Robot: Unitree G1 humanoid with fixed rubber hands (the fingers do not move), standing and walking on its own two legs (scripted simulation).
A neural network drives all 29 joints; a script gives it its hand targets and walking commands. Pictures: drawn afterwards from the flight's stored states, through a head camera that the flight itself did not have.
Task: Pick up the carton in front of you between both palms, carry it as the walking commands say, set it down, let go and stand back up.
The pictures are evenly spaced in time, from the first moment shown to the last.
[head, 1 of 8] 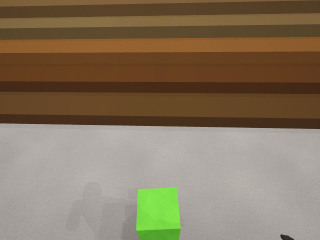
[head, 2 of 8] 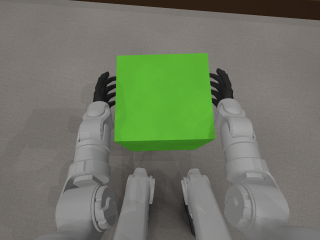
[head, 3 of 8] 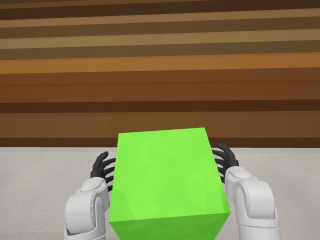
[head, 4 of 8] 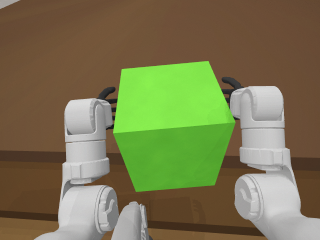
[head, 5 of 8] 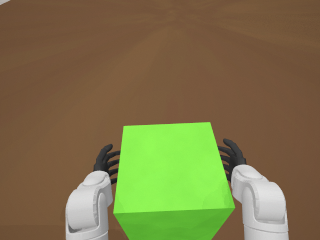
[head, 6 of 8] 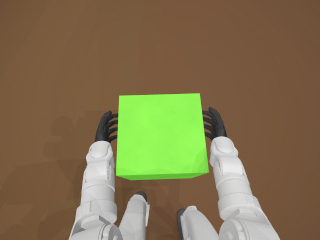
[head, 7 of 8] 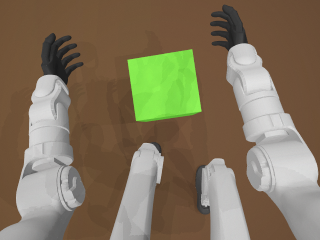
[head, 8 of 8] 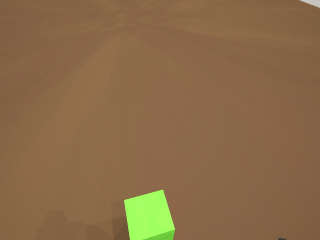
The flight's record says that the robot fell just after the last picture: no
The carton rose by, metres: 1.61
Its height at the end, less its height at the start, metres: +0.86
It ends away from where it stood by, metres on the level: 4.83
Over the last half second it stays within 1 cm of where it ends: yes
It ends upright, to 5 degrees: yes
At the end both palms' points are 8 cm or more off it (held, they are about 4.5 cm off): yes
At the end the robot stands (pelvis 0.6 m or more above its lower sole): yes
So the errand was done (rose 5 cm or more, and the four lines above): yes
